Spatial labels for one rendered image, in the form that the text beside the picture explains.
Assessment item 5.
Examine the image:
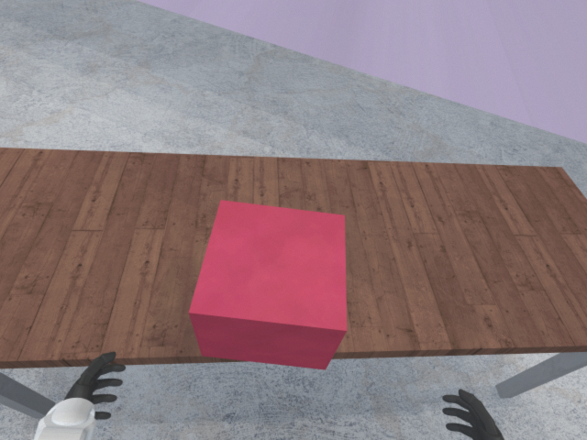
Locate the left robot hand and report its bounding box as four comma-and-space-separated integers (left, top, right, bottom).
64, 352, 126, 420

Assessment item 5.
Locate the left robot forearm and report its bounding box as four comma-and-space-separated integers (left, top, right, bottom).
32, 398, 96, 440

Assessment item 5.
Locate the right robot hand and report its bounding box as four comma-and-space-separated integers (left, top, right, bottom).
442, 389, 504, 440

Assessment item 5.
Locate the carton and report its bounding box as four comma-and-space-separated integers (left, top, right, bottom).
189, 200, 347, 370

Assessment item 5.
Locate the table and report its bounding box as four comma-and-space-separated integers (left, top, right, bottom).
0, 148, 587, 419

